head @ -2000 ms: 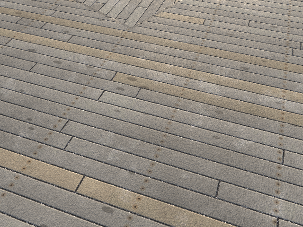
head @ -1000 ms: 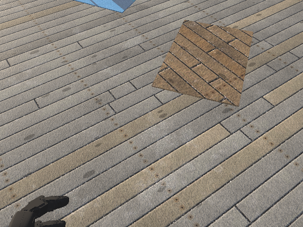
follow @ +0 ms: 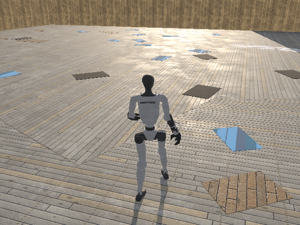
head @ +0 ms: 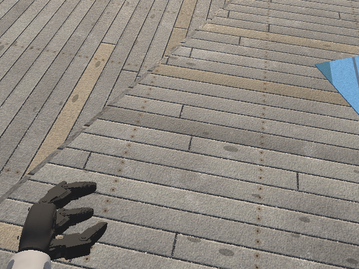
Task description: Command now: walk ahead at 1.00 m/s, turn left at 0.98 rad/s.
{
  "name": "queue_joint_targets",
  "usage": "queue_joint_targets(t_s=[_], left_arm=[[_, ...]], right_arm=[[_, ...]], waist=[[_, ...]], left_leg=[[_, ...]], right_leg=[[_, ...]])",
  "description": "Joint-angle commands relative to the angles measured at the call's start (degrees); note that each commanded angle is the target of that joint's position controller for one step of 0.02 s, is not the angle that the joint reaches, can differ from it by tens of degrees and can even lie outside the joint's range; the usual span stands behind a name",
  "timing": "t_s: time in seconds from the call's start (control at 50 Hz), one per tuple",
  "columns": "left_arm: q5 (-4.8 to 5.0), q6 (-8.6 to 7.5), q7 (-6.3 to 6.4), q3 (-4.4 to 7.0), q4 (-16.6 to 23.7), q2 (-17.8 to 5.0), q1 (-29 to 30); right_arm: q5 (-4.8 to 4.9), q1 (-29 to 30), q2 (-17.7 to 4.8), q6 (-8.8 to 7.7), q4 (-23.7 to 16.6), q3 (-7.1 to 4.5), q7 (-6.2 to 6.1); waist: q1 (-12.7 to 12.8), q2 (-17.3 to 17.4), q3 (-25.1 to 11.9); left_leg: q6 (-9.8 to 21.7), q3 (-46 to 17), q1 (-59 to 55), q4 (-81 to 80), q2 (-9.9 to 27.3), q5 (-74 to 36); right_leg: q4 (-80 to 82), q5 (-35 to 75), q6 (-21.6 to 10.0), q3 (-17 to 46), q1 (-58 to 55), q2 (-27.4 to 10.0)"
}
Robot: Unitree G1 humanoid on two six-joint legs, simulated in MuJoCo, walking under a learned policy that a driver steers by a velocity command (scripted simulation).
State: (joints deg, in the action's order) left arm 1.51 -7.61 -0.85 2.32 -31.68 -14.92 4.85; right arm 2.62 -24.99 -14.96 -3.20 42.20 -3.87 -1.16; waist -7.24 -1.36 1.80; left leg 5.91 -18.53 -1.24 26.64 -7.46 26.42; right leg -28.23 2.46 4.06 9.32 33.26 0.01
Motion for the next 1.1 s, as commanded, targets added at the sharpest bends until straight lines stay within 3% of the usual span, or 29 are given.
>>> queue_joint_targets(t_s=[0.02,0.04,0.06,0.08,0.1,0.12,0.14,0.18,0.22,0.24,0.3,0.4,0.42,0.44,0.46,0.48,0.5,0.54,0.58,0.68,0.9,0.96,0.98,1.0,1.02,1.04,1.06,1.08,1.1], left_arm=[[1.48,-1.3,0.75,5.37,1.6,-10.8,-8.4],[1.57,-0.79,1.36,5.95,-0.9,-11.8,-22.5],[-0.12,-0.22,1.41,5.68,-2.8,-14.5,-32.3],[-2.39,-0.54,-0.15,5.71,-2.8,-16.8,-28.8],[-1.98,-0.07,-0.16,4.45,-0.8,-9.3,-23.0],[-1.94,0.74,0.19,3.79,-2.1,-6.9,-21.9],[-2.82,1.27,0.11,3.76,-3.4,-7.4,-21.6],[-3.3,0.83,-0.09,2.51,-5.9,-5.4,-18.5],[-1.83,0.04,-0.72,1.19,-9.2,-3.0,-19.6],[-1.16,0.04,-0.69,1.5,-10.1,-4.8,-19.6],[0.37,1.57,0.31,3.35,-10.9,-11.7,-19.4],[0.84,2.8,1.37,3.52,-11.6,-12.3,-22.2],[0.58,2.86,1.42,3.22,-10.6,-11.1,-22.2],[-0.64,2.98,1.51,1.97,-8.1,-7.7,-21.2],[0.06,3.8,1.55,0.55,-9.9,-4.1,-35.1],[0.25,5.16,1.59,1.96,-11.3,-9.8,-36.6],[0.99,5.96,1.6,2.58,-9.9,-10.3,-31.7],[0.4,7.38,2.06,2.98,-8.2,-9.7,-27.7],[0.0,8.01,1.74,2.86,-7.7,-7.3,-27.9],[0.07,7.82,1.25,3.14,-5.0,-6.4,-21.6],[0.76,8.45,-1.38,1.87,-0.7,-6.4,-11.3],[1.19,8.84,-1.32,3.0,-2.3,-9.1,-18.1],[1.51,8.7,-1.05,4.94,-5.5,-11.8,-29.1],[1.28,8.56,-0.6,7.92,-11.2,-18.0,-44.9],[1.62,8.19,-0.6,8.14,-10.8,-24.9,-39.2],[0.7,5.76,-1.59,6.2,-5.1,-21.2,-35.5],[0.48,3.97,-2.14,5.15,-4.8,-17.0,-35.6],[-0.19,3.14,-2.06,4.77,-5.5,-15.8,-35.8],[-0.91,2.96,-1.85,3.86,-5.4,-13.6,-32.0]], right_arm=[[-0.75,4.6,-8.3,-0.02,-3.6,-2.73,-0.19],[-2.5,7.6,-6.3,0.15,-5.6,-1.69,0.58],[-3.54,3.4,2.3,0.09,-7.3,0.72,1.03],[2.82,-4.8,0.9,-0.5,-9.8,1.73,0.85],[2.56,-0.7,-4.3,0.04,-7.2,1.13,0.22],[0.3,5.8,-7.0,0.2,-7.6,0.52,0.47],[-2.17,12.1,-6.5,-0.02,-8.6,0.41,0.47],[-1.8,14.0,-5.6,-0.05,-10.4,0.2,0.89],[-1.84,14.7,-2.9,-0.05,-11.0,1.13,1.19],[-2.61,15.8,-2.2,-0.38,-11.5,1.55,1.4],[-3.34,20.3,-1.9,-2.13,-11.6,2.5,2.95],[-4.35,21.3,-7.5,-2.21,-10.8,0.22,2.33],[-5.11,18.5,-9.5,-2.11,-10.4,-0.52,1.51],[-6.33,12.0,-13.4,-1.58,-10.2,-1.28,0.3],[-6.73,12.3,-12.3,0.03,-10.8,-0.65,0.82],[-4.06,12.3,-8.5,1.13,-10.6,-0.37,1.24],[-2.23,12.6,-6.7,1.45,-9.6,-0.07,1.39],[-2.1,17.4,-7.6,1.11,-7.6,-0.3,1.4],[-3.11,20.4,-7.3,-0.23,-7.1,-0.7,1.04],[-3.1,17.9,-8.3,-2.68,-3.6,-2.16,0.31],[-2.22,13.7,-14.0,-1.07,0.5,-4.36,1.63],[-1.28,16.0,-15.5,0.14,0.4,-4.74,2.43],[-0.66,18.4,-15.2,0.64,-0.2,-4.42,2.57],[-1.58,20.4,-12.7,0.43,-2.1,-3.34,2.02],[-4.01,15.1,-1.3,-1.31,-4.9,-0.08,2.25],[-2.72,19.1,-5.1,-3.93,-8.9,0.08,1.98],[0.08,27.4,-10.5,-5.6,-10.5,-1.03,1.68],[0.13,27.6,-8.8,-6.69,-10.4,-0.44,1.54],[-1.27,24.4,-7.5,-6.93,-8.1,-0.05,1.24]], waist=[[10.7,9.2,-5.4],[17.9,8.5,-15.1],[16.2,-8.8,-23.4],[9.6,-33.9,-24.9],[12.0,-20.2,-15.3],[12.8,-10.0,-7.7],[12.8,0.3,-3.2],[8.6,-1.2,-0.6],[6.7,-2.4,-0.9],[6.1,-2.1,-0.7],[7.3,-2.3,-3.3],[4.8,-3.1,-5.7],[3.4,-2.2,-7.9],[0.8,5.8,-14.8],[5.3,17.6,-27.2],[4.8,11.4,-27.3],[4.3,10.1,-19.0],[6.8,11.8,-8.7],[9.2,12.0,-4.9],[8.4,5.9,-4.2],[7.3,5.5,5.4],[11.8,6.1,2.6],[18.4,3.8,-3.1],[25.1,-4.9,-5.9],[13.7,-27.6,-2.8],[13.4,-22.6,-12.6],[15.7,-10.2,-7.4],[14.2,-3.9,-5.7],[11.0,-0.7,-4.5]], left_leg=[[2.5,-7.5,11.4,6.8,8.2,-29.6],[0.4,-4.1,18.4,23.4,6.5,-31.2],[-0.7,0.6,33.9,44.2,0.8,4.9],[-1.7,5.2,49.4,58.5,3.0,5.6],[-2.4,7.5,52.0,61.5,7.3,-2.4],[-3.0,10.0,50.2,59.8,8.2,-6.1],[-3.2,10.7,45.5,56.2,9.8,-6.6],[-4.0,9.6,39.8,49.8,11.7,-5.0],[-5.0,10.7,38.4,40.4,10.9,-0.7],[-5.5,12.7,38.3,33.8,10.6,-1.9],[-6.1,17.0,26.9,15.1,7.4,-18.8],[-3.1,14.7,10.0,-1.4,5.6,-35.9],[-1.8,13.4,3.1,-2.1,8.7,-43.2],[2.2,4.0,-10.2,2.2,21.3,-67.9],[12.0,-8.7,-18.6,5.3,37.4,-77.7],[10.4,-8.6,-14.6,2.4,32.9,-50.8],[8.1,-5.6,-10.0,-3.1,29.2,-20.9],[5.9,-4.9,3.8,-12.5,26.2,4.8],[5.0,0.6,12.7,-17.5,24.8,5.9],[4.9,10.1,9.3,-20.3,26.7,1.0],[-0.1,29.3,-0.9,-21.9,27.8,-3.3],[-1.5,35.8,0.3,-9.5,25.6,-27.1],[-2.8,39.0,4.4,6.9,23.1,-45.8],[-5.2,37.1,20.3,32.8,20.1,-44.3],[-8.9,30.4,45.6,55.5,9.9,6.9],[-7.6,15.3,53.4,62.4,6.3,8.3],[-5.5,14.1,58.8,61.4,8.0,1.3],[-4.0,13.7,59.7,58.1,9.5,-2.4],[-3.7,13.0,54.1,52.4,12.3,-6.5]], right_leg=[[-0.3,-4.2,-1.8,-3.6,-25.5,1.0],[-5.6,-10.3,-3.3,-1.1,-43.3,-3.7],[-2.6,-31.1,-6.7,17.5,-61.5,-13.9],[12.9,-55.0,-14.3,52.0,-63.3,-25.4],[15.5,-60.5,-13.9,46.9,-55.1,-22.1],[14.9,-45.0,-13.2,33.9,-46.3,-19.0],[13.0,-23.7,-12.0,22.9,-37.7,-15.4],[11.9,2.4,-14.2,14.1,-27.5,-13.3],[11.3,20.0,-15.0,8.2,-26.2,-12.1],[11.8,24.5,-15.7,6.9,-25.9,-12.0],[12.9,25.0,-15.1,1.8,-21.4,-8.9],[4.0,17.3,-8.9,3.3,-21.3,-6.2],[-2.8,13.3,-6.9,2.7,-18.0,-3.2],[-19.3,-9.3,-4.1,-0.4,-7.9,1.1],[-34.9,-45.2,-2.2,-2.3,-0.5,2.8],[-39.6,-41.6,-1.9,-1.6,1.2,-1.4],[-41.4,-36.1,-1.9,-4.0,7.5,-3.4],[-43.1,-28.9,-1.6,-6.5,10.0,-6.0],[-43.2,-24.5,-1.6,-6.5,6.6,-7.7],[-39.8,-14.1,-2.0,-5.2,11.4,-10.7],[-24.1,-14.7,-6.7,-11.7,10.9,-11.9],[-21.4,-22.0,-10.2,-19.6,-3.8,-5.9],[-17.2,-19.0,-12.4,-23.3,-19.0,-0.5],[-14.0,-18.5,-15.3,-19.5,-38.6,4.2],[-2.1,-31.1,-21.8,11.0,-44.9,-5.9],[14.4,-47.1,-26.9,39.4,-47.1,-14.1],[18.6,-44.9,-24.2,39.7,-46.5,-17.3],[16.2,-41.6,-24.2,37.9,-43.5,-18.0],[13.8,-31.1,-22.7,30.7,-36.1,-17.2]])
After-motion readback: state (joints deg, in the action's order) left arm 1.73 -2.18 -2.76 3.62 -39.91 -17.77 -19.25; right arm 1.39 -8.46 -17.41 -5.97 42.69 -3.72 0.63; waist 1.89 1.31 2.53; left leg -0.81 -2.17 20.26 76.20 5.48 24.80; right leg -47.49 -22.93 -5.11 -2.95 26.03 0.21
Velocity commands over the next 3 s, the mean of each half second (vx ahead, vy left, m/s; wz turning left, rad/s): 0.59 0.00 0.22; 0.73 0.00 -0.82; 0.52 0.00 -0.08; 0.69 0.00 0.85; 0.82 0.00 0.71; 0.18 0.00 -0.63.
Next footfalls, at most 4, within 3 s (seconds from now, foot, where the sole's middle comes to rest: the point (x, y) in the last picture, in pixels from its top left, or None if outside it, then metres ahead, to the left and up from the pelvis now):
0.04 right None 0.25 -0.17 -0.76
0.42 left None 0.46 0.10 -0.76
1.00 right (230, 225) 0.62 -0.29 -0.76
1.42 left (235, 142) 1.03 -0.40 -0.76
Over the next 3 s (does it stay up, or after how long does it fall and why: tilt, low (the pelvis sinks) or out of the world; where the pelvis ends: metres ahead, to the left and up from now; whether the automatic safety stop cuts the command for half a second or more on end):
stays up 1.60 -0.26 0.00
